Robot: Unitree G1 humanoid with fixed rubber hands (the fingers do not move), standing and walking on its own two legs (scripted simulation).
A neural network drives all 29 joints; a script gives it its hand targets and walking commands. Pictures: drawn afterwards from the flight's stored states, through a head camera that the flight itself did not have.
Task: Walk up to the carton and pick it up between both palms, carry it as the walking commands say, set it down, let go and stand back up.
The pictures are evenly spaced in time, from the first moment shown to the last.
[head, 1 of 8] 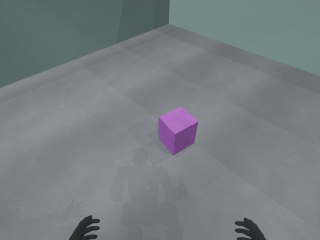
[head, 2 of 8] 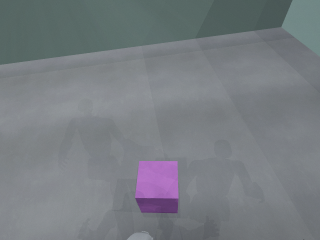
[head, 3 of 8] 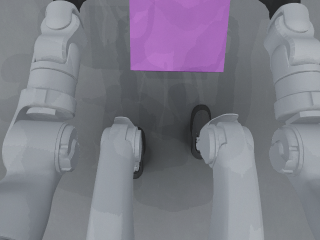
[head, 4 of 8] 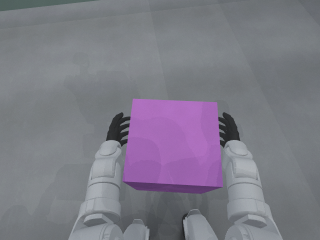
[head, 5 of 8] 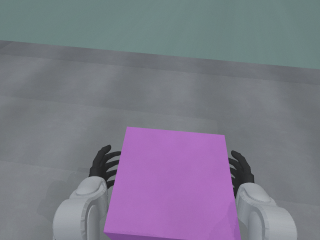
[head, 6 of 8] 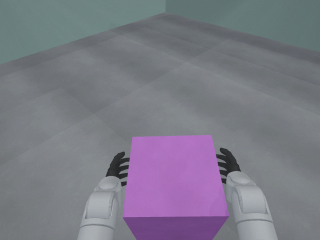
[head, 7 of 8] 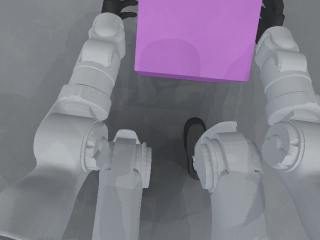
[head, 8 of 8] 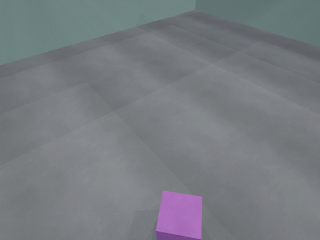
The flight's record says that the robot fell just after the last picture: no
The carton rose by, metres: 0.70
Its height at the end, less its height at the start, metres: +0.00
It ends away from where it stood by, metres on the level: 1.50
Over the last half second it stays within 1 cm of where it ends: yes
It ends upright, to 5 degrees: yes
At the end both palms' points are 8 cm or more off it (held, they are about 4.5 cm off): yes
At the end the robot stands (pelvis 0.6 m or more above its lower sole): yes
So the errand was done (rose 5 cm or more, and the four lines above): yes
